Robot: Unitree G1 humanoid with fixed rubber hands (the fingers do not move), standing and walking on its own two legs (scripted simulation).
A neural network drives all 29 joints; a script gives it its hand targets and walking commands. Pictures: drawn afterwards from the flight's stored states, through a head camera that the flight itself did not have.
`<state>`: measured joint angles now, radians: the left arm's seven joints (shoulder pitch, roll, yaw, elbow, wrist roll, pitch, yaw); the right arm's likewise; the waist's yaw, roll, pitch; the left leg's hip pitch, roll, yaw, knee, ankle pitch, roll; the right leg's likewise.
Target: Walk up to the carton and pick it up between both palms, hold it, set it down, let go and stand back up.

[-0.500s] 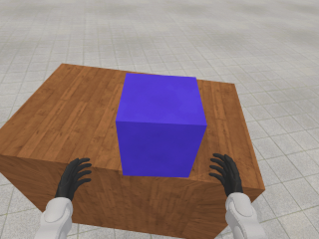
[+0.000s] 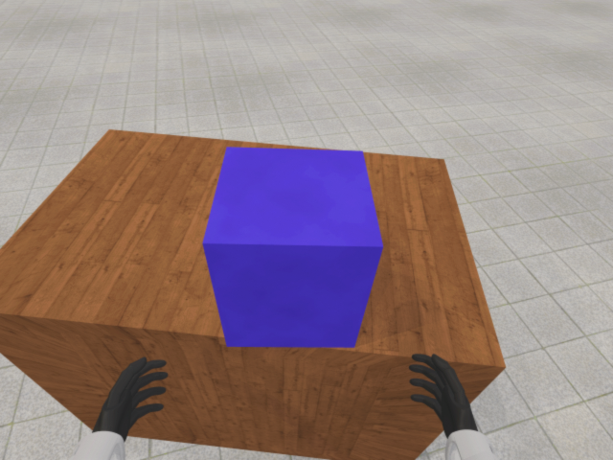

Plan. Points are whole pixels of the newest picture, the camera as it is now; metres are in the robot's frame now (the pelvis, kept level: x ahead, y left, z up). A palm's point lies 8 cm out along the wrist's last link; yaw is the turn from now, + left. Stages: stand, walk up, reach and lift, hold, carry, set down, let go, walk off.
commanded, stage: set down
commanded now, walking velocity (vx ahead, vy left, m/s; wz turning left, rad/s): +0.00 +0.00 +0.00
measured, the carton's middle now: (293, 251) +0.43 +0.04 +0.03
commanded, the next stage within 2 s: let go in 0.56 s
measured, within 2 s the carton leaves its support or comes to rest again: neither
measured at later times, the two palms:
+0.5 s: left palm (131, 451) +0.17 +0.23 -0.07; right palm (470, 455) +0.17 -0.20 -0.05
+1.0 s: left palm (143, 459) +0.16 +0.22 -0.09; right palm out of the picture +0.15 -0.23 -0.08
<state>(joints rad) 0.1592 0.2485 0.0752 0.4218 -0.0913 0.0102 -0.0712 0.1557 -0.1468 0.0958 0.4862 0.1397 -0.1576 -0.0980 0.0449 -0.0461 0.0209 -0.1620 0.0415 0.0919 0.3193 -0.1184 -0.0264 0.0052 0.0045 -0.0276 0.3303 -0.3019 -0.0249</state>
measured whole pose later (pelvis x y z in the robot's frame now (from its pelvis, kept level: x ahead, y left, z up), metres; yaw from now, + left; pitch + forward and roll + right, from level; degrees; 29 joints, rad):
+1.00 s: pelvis -0.01 +0.00 +0.00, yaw -1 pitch -3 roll +1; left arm 0.16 0.18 0.03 0.58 0.03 0.09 -0.02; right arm 0.15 -0.20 0.01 0.76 -0.02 -0.20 0.01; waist -0.01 -0.05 0.05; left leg -0.14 0.04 0.11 0.34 -0.13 -0.02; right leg 0.01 0.00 -0.01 0.35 -0.31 -0.02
